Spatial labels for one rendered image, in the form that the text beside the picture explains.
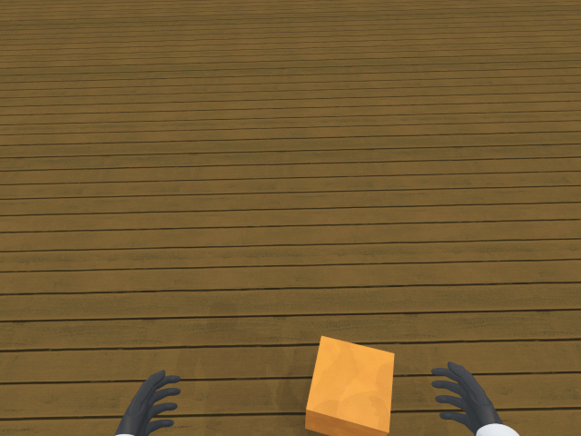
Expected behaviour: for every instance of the robot left hand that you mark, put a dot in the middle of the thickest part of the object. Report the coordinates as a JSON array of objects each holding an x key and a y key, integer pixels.
[{"x": 135, "y": 420}]

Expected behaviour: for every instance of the carton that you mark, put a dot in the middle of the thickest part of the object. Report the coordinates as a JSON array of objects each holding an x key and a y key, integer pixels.
[{"x": 350, "y": 392}]

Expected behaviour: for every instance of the robot right hand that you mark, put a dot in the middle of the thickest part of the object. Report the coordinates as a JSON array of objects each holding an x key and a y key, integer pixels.
[{"x": 474, "y": 402}]

